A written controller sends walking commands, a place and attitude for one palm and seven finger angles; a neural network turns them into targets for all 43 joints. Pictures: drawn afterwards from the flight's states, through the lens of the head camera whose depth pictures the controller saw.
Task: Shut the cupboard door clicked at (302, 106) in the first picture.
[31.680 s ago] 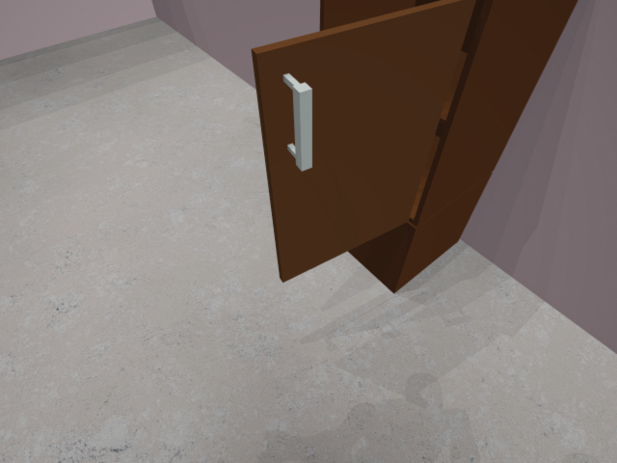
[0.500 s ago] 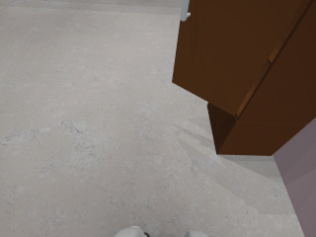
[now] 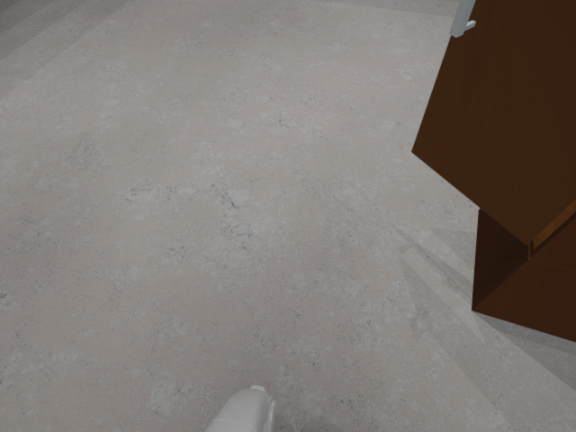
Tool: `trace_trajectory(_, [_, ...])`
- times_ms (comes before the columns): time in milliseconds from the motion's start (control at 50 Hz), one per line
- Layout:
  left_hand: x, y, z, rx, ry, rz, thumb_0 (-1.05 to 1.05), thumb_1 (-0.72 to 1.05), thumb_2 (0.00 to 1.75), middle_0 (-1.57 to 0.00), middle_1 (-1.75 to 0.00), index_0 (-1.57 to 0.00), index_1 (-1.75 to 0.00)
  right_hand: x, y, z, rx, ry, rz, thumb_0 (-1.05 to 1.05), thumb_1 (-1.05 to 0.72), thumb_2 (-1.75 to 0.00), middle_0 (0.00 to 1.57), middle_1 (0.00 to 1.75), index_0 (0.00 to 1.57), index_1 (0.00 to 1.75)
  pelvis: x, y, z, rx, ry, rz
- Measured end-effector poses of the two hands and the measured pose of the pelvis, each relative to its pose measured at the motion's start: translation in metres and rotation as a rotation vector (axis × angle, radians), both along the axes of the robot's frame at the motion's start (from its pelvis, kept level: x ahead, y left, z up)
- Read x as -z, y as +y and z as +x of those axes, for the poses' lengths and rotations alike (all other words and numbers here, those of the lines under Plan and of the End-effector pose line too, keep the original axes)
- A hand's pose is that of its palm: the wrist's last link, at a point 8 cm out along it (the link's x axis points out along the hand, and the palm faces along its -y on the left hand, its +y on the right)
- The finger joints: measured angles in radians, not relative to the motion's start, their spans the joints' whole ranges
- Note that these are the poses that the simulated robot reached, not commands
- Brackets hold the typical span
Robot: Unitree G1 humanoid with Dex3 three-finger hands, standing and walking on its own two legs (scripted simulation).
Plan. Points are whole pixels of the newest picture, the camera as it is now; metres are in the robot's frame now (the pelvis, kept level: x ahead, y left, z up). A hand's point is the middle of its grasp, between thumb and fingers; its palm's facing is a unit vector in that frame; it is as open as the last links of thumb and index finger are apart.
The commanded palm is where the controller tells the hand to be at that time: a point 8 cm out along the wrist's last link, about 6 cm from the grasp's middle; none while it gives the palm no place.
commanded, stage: walk to a spot facing it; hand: left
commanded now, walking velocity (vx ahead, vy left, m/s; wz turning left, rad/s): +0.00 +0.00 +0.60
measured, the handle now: out of the picture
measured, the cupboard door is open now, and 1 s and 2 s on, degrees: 53 53 53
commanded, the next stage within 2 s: turn to face it in 1.02 s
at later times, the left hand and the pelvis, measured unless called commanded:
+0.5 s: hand out of the picture +0.09 +0.27 -0.17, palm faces +0.35 -0.91 -0.21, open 7.4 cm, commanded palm none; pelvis +0.09 +0.06 +0.00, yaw +19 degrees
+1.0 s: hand (141, 351) +0.25 +0.28 -0.16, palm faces +0.54 -0.81 -0.23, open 7.2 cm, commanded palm none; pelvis +0.29 +0.08 +0.00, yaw +34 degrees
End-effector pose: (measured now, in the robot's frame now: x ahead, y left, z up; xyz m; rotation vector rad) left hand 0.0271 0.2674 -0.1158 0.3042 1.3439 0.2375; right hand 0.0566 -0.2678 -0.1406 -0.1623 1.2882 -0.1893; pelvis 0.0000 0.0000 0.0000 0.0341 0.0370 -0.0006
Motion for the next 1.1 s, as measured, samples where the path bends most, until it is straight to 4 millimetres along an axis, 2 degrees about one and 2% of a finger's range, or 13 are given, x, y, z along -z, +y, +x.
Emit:
trace_trajectory(80, [0.003,-0.012,-0.018,-0.066,0.0,-0.028,0.01,0.91,0.9,-0.2,-0.3,-0.2,-0.3,0.007,0.014,0.02,-0.082,0.034,0.036,0.01,-0.91,-0.9,0.19,0.3,0.2,0.3,0.001,-0.001,0.006,-0.066,-0.015,0.023])
trace_trajectory(140, [0.009,-0.018,-0.032,-0.132,-0.003,-0.056,0.0,0.9,0.9,-0.2,-0.3,-0.21,-0.3,0.013,0.031,0.048,-0.16,0.04,0.051,0.01,-0.91,-0.9,0.19,0.3,0.2,0.3,0.005,0.003,0.012,-0.12,-0.022,0.02])
trace_trajectory(240, [0.027,-0.018,-0.062,-0.256,0.025,-0.111,0.0,0.9,0.9,-0.2,-0.3,-0.21,-0.3,0.011,0.073,0.116,-0.304,-0.036,0.053,0.01,-0.91,-0.9,0.19,0.3,0.2,0.3,0.014,0.019,0.027,-0.203,-0.026,0.011])
trace_trajectory(320, [0.048,-0.004,-0.076,-0.322,0.074,-0.154,0.0,0.9,0.9,-0.2,-0.3,-0.21,-0.3,0.006,0.104,0.169,-0.384,-0.184,0.031,0.01,-0.91,-0.9,0.2,0.3,0.2,0.3,0.028,0.039,0.041,-0.242,-0.039,0.008])
trace_trajectory(400, [0.044,0.02,-0.042,-0.339,0.022,-0.145,0.01,0.91,0.9,-0.2,-0.3,-0.21,-0.3,-0.009,0.114,0.18,-0.401,-0.21,0.005,0.0,-0.91,-0.9,0.2,0.3,0.2,0.3,0.019,0.05,0.059,-0.273,-0.059,0.001])
trace_trajectory(520, [0.017,0.054,0.053,-0.318,-0.199,-0.109,0.01,0.91,0.9,-0.2,-0.3,-0.2,-0.3,-0.014,0.111,0.171,-0.406,-0.075,-0.014,0.0,-0.91,-0.9,0.2,0.3,0.2,0.3,0.002,0.059,0.095,-0.334,-0.051,-0.019])
trace_trajectory(660, [0.002,0.069,0.164,-0.247,-0.308,-0.072,0.0,0.91,0.9,-0.19,-0.3,-0.2,-0.3,0.001,0.097,0.173,-0.343,0.088,0.004,0.01,-0.91,-0.9,0.2,0.3,0.2,0.3,0.005,0.059,0.159,-0.359,-0.028,-0.013])
trace_trajectory(720, [0.006,0.069,0.208,-0.225,-0.338,-0.049,0.0,0.91,0.9,-0.19,-0.3,-0.2,-0.3,0.017,0.088,0.186,-0.321,0.153,0.014,0.01,-0.91,-0.9,0.2,0.3,0.2,0.3,0.017,0.056,0.196,-0.379,-0.021,-0.004])
trace_trajectory(760, [0.006,0.065,0.225,-0.233,-0.357,-0.037,0.0,0.91,0.9,-0.19,-0.3,-0.2,-0.3,0.023,0.085,0.202,-0.328,0.192,0.015,0.01,-0.91,-0.9,0.2,0.3,0.2,0.3,0.019,0.056,0.212,-0.404,-0.029,-0.017])
trace_trajectory(820, [0.003,0.057,0.229,-0.295,-0.347,-0.042,0.0,0.91,0.9,-0.2,-0.3,-0.21,-0.3,0.017,0.091,0.242,-0.373,0.193,0.01,0.01,-0.91,-0.9,0.2,0.3,0.2,0.3,0.012,0.058,0.234,-0.447,-0.04,-0.011])
trace_trajectory(920, [0.007,0.042,0.212,-0.443,-0.255,-0.075,0.0,0.91,0.9,-0.2,-0.3,-0.21,-0.3,0.003,0.12,0.33,-0.463,0.109,0.014,0.01,-0.91,-0.9,0.2,0.3,0.2,0.3,0.0,0.069,0.27,-0.529,-0.036,-0.011])
trace_trajectory(1000, [0.013,0.049,0.192,-0.543,-0.191,-0.073,-0.01,0.94,0.9,-0.2,-0.3,-0.21,-0.3,-0.004,0.159,0.398,-0.563,0.036,0.014,0.01,-0.92,-0.9,0.19,0.3,0.2,0.3,-0.001,0.083,0.293,-0.593,-0.038,-0.023])
trace_trajectory(1100, [0.034,0.059,0.17,-0.649,-0.115,-0.113,0.0,0.93,0.9,-0.2,-0.3,-0.21,-0.3,-0.009,0.226,0.472,-0.705,-0.056,0.008,0.01,-0.92,-0.9,0.19,0.3,0.19,0.3,0.008,0.111,0.314,-0.663,-0.046,-0.041])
